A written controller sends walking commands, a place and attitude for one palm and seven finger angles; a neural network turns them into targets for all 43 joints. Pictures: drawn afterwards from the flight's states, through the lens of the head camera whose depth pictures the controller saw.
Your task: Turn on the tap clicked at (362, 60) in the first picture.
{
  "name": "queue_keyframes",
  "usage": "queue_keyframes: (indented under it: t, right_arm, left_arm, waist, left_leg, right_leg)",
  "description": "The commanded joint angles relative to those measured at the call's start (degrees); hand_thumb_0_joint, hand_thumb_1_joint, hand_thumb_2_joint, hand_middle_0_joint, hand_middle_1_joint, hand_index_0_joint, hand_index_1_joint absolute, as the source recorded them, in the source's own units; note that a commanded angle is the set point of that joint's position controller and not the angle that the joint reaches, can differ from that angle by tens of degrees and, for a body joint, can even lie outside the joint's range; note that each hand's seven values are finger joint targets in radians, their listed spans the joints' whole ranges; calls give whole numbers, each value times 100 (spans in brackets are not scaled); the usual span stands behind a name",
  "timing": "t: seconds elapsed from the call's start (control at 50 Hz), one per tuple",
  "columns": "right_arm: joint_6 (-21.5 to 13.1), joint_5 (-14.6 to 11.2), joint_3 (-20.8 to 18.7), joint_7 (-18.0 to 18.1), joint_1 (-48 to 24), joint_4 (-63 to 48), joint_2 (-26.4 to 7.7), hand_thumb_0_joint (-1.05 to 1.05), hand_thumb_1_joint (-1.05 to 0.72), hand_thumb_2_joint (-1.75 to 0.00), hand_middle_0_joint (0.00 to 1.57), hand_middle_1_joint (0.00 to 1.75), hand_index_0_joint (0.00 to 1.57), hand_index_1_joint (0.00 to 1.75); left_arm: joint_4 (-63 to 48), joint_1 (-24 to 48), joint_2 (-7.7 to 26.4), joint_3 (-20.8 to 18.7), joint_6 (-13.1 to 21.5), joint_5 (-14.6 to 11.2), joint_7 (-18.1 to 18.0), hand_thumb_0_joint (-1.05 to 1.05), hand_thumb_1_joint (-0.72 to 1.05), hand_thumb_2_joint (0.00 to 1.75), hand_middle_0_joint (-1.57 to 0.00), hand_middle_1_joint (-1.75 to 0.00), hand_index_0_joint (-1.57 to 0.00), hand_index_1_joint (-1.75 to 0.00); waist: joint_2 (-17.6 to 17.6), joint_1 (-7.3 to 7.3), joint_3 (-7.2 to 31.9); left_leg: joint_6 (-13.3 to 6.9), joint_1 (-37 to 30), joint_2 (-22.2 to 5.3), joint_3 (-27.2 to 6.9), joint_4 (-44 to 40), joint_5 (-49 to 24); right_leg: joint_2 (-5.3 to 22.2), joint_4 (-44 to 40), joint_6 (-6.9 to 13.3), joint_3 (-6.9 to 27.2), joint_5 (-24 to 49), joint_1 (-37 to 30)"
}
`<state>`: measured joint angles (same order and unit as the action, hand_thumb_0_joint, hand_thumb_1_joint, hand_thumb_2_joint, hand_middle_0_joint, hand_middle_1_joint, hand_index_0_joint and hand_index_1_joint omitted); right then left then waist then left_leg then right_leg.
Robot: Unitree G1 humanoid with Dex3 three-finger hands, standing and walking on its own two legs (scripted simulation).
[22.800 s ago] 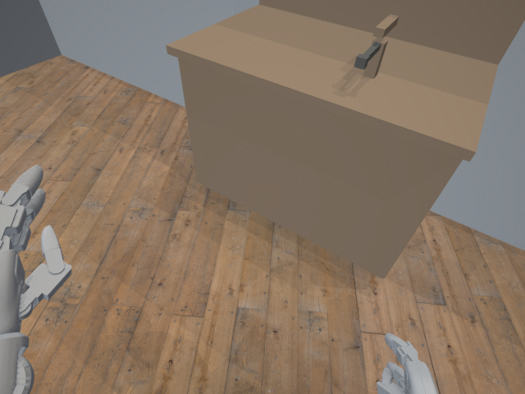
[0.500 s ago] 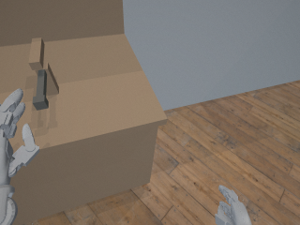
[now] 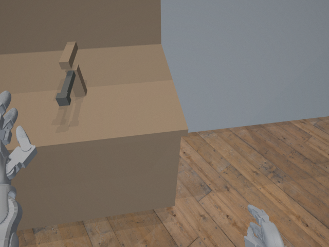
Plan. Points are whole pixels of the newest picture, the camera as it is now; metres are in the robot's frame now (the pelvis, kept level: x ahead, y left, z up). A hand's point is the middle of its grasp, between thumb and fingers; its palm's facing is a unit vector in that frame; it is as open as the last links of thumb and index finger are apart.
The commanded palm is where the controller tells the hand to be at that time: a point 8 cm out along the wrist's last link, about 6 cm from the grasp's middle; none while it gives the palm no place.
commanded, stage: turn the palm inward beside the body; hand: left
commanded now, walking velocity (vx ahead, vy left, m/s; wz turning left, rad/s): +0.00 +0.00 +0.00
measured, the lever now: (63, 99) +0.42 +0.35 +0.13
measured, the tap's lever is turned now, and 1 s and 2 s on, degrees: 0 0 0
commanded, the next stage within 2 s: reach beside the lever's end, fingers flat in 1.70 s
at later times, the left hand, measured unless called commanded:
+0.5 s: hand (48, 143) +0.24 +0.27 +0.17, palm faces +0.44 -0.87 -0.21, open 7.4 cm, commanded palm +0.18 +0.31 +0.19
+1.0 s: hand (37, 160) +0.20 +0.26 +0.18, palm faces +0.47 -0.87 -0.13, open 7.4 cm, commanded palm +0.14 +0.30 +0.19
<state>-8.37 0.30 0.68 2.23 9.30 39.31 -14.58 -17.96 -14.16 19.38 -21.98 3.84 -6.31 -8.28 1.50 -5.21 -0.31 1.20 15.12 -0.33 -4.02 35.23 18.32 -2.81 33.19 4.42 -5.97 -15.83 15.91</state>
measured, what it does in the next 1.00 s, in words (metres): stands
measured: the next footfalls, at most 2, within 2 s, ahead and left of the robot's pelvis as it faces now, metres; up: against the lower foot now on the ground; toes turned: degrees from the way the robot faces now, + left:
none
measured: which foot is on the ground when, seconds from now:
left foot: down 0.00-1.00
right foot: down 0.00-1.00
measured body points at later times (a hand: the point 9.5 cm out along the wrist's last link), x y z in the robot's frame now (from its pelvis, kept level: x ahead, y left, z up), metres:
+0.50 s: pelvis +0.04 +0.03 +0.00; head +0.03 +0.01 +0.45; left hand +0.21 +0.32 +0.18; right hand +0.23 -0.20 -0.08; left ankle +0.01 +0.14 -0.73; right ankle +0.03 -0.06 -0.73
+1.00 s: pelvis +0.00 +0.03 +0.01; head -0.03 +0.01 +0.45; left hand +0.17 +0.31 +0.19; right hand +0.22 -0.17 -0.06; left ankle +0.01 +0.14 -0.73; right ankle +0.03 -0.06 -0.73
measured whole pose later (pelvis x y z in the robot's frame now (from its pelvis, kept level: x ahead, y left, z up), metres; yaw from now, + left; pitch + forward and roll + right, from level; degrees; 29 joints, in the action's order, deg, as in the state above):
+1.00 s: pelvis +0.00 +0.03 +0.01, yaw -1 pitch -5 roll +0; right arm -11.1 -0.9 4.0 5.6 8.3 39.5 -12.0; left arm -32.4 -21.6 13.4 -15.0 -13.7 -11.7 -9.0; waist 3.1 -6.2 0.6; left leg -0.5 9.8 1.8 -2.2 31.0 16.5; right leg -0.6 30.7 2.3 -4.1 -14.6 11.5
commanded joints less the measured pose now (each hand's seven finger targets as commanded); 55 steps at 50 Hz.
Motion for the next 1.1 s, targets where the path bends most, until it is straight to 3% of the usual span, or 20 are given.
queue_keyframes:
  t: [0.0, 0.06, 0.12, 0.16, 0.18, 0.24, 0.28, 0.36, 0.44, 0.48, 0.54, 0.72, 0.82, 0.88, 0.92, 1.06, 1.08]
  right_arm:
    - [-307, -77, -175, 200, -993, -753, -538, 0, -90, -90, 20, 30, 20, 30]
    - [-253, -126, -204, 291, -1191, -697, -541, 0, -90, -90, 20, 30, 20, 30]
    - [-238, -164, -232, 256, -1222, -699, -478, 0, -90, -90, 20, 30, 20, 30]
    - [-247, -154, -229, 199, -1151, -768, -471, 0, -90, -90, 20, 30, 20, 30]
    - [-257, -151, -234, 169, -1101, -779, -466, 0, -90, -90, 20, 30, 20, 30]
    - [-294, -116, -209, 100, -790, -870, -475, 0, -90, -90, 20, 30, 20, 30]
    - [-360, -109, -178, 103, -660, -925, -505, 0, -90, -90, 20, 30, 20, 30]
    - [-499, -103, -176, 189, -513, -956, -553, 0, -90, -90, 20, 30, 20, 30]
    - [-617, -78, -197, 223, -459, -975, -541, 0, -90, -90, 20, 30, 20, 30]
    - [-630, -83, -176, 211, -503, -971, -513, 0, -90, -90, 20, 30, 20, 30]
    - [-614, -82, -161, 216, -508, -955, -501, 0, -90, -90, 20, 30, 20, 30]
    - [-570, -82, -25, 268, -785, -976, -415, 0, -90, -90, 20, 30, 20, 30]
    - [-602, -93, 59, 337, -989, -962, -374, 0, -90, -90, 20, 30, 20, 30]
    - [-624, -112, 92, 363, -1105, -958, -356, 0, -90, -90, 20, 30, 20, 30]
    - [-641, -112, 114, 374, -1143, -956, -333, 0, -90, -90, 20, 30, 20, 30]
    - [-703, -155, 133, 375, -1301, -914, -317, 0, -90, -90, 20, 30, 20, 30]
    - [-728, -175, 135, 359, -1328, -906, -311, 0, -90, -90, 20, 30, 20, 30]
  left_arm:
    - [-1015, 1254, 1238, 26, -257, -73, 282, 0, 90, 90, -20, -30, -20, -30]
    - [-937, 1209, 1312, -234, -566, -277, 376, 0, 90, 90, -20, -30, -20, -30]
    - [-975, 693, 1361, -732, -503, -504, 272, 0, 90, 90, -20, -30, -20, -30]
    - [-1281, 389, 1248, -759, -404, -544, 172, 0, 90, 90, -20, -30, -20, -30]
    - [-1405, 223, 1383, -942, -368, -537, 96, 0, 90, 90, -20, -30, -20, -30]
    - [-1818, -197, 1099, -670, -285, -431, 62, 0, 90, 90, -20, -30, -20, -30]
    - [-2159, -119, 1036, -472, -261, -351, 110, 0, 90, 90, -20, -30, -20, -30]
    - [-2214, -15, 786, -167, -308, -388, 227, 0, 90, 90, -20, -30, -20, -30]
    - [-2430, -142, 662, -125, -322, -411, 215, 0, 90, 90, -20, -30, -20, -30]
    - [-2479, -283, 673, -167, -411, -427, 180, 0, 90, 90, -20, -30, -20, -30]
    - [-2399, -386, 501, -77, -570, -466, 138, 0, 90, 90, -20, -30, -20, -30]
    - [-2604, -117, 322, 147, -1004, -466, -3, 0, 90, 90, -20, -30, -20, -30]
    - [-2592, 52, 260, 272, -1156, -454, -67, 0, 90, 90, -20, -30, -20, -30]
    - [-2734, 130, 345, 212, -1278, -449, -100, 0, 90, 90, -20, -30, -20, -30]
    - [-2713, 50, 250, 281, -1339, -481, -99, 0, 90, 90, -20, -30, -20, -30]
    - [-2725, -113, 160, 289, -1543, -653, -102, 0, 90, 90, -20, -30, -20, -30]
    - [-2768, -95, 219, 248, -1563, -622, -121, 0, 90, 90, -20, -30, -20, -30]
  waist:
    - [113, 324, 334]
    - [-735, 164, 318]
    - [-1045, -33, 634]
    - [-852, -84, 959]
    - [-630, -132, 1176]
    - [-48, -97, 1415]
    - [304, -47, 1264]
    - [222, 62, 856]
    - [87, -22, 1111]
    - [307, -99, 1135]
    - [98, -91, 1071]
    - [215, -85, 777]
    - [199, -72, 475]
    - [385, -95, 408]
    - [200, -103, 425]
    - [93, -122, 232]
    - [223, -126, 149]
  left_leg:
    - [-168, 610, 119, 225, -189, 375]
    - [-101, 785, 17, 33, -63, 304]
    - [-70, 884, -16, -64, -56, 68]
    - [-100, 780, 36, -11, -95, -249]
    - [-102, 691, 60, 31, -110, -464]
    - [-215, 207, 149, 244, -226, -1427]
    - [-269, -73, 187, 311, -306, -1897]
    - [-256, -147, 147, 220, -397, -2018]
    - [-117, -368, 94, 136, -441, -2545]
    - [-15, -420, 79, 132, -480, -2724]
    - [56, -367, 51, 115, -542, -2712]
    - [118, -289, 35, 72, -850, -1855]
    - [7, -140, 77, 44, -1066, -829]
    - [-27, -129, 106, 56, -1159, -528]
    - [-70, -106, 116, 66, -1185, -444]
    - [-154, -47, 168, 143, -1172, -81]
    - [-150, -80, 165, 155, -1169, -63]
  right_leg:
    - [1003, -1504, -577, 1840, -1539, -452]
    - [1216, -1545, -751, 2057, -1573, -630]
    - [1240, -1242, -824, 2006, -627, -932]
    - [1145, -903, -808, 1799, 471, -1072]
    - [1093, -725, -796, 1712, 1030, -1221]
    - [715, -229, -660, 986, 2592, -1151]
    - [472, -111, -511, 591, 2722, -913]
    - [320, -175, -374, 398, 2088, -558]
    - [266, -125, -324, 275, 1994, -597]
    - [243, -136, -303, 234, 1879, -607]
    - [244, -167, -304, 196, 1774, -627]
    - [209, -400, -272, 160, 993, -595]
    - [213, -654, -280, 227, 259, -535]
    - [216, -791, -270, 283, 54, -628]
    - [232, -846, -284, 280, -22, -704]
    - [289, -1146, -339, 407, -435, -771]
    - [283, -1203, -326, 426, -474, -743]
